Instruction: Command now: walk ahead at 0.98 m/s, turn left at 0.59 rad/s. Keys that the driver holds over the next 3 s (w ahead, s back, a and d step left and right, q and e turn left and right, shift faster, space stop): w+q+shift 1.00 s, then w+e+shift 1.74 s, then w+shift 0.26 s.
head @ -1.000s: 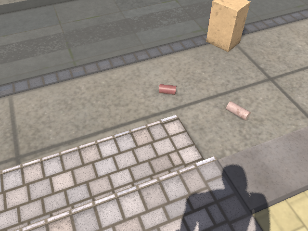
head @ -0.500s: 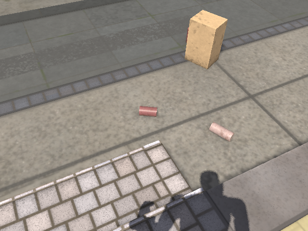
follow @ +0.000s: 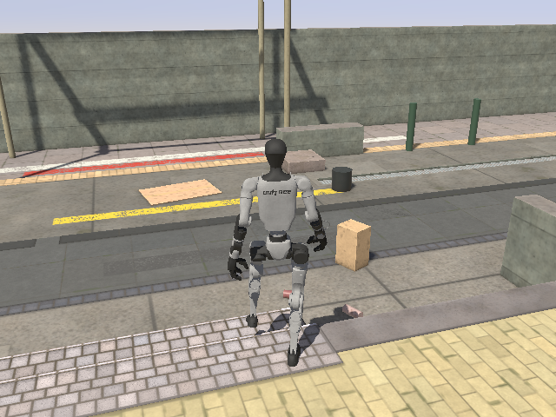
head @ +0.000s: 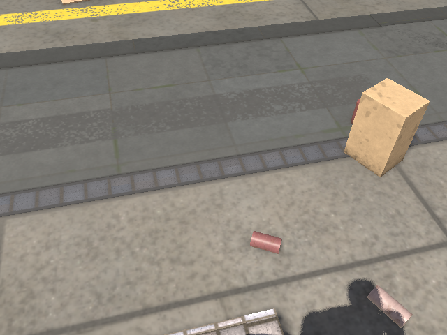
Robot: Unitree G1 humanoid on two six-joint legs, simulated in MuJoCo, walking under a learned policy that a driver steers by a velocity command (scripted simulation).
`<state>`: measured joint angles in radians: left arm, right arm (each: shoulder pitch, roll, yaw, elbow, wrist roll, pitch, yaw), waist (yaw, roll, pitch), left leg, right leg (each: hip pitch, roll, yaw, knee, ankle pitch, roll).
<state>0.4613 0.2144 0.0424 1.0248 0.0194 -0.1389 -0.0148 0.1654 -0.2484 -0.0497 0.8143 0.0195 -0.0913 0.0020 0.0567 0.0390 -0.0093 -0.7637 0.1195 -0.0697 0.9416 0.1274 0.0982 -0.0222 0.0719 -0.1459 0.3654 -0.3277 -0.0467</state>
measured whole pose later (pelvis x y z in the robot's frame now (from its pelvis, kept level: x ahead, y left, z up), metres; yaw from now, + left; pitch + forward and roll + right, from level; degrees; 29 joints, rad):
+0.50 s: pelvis +0.46 +0.07 -0.15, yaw +28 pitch +0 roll +1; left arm 0.06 0.21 -0.01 0.61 0.01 -0.16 0.01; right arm 0.43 -0.19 -0.05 0.87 0.01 -0.06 -0.02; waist -0.03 -0.02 0.01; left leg -0.24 -0.20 -0.13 0.67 -0.41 0.15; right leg -0.73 -0.10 0.16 1.00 -0.01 0.07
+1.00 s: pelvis +0.86 +0.20 -0.29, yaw +54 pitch +1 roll -3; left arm 0.58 0.17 0.02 0.97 0.02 -0.11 0.04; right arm 0.07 -0.19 -0.04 0.58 0.05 -0.04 0.04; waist 0.10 0.04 0.01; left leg -0.89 0.03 0.03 1.02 0.05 0.12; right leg 0.13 0.06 -0.22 0.33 -0.47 -0.01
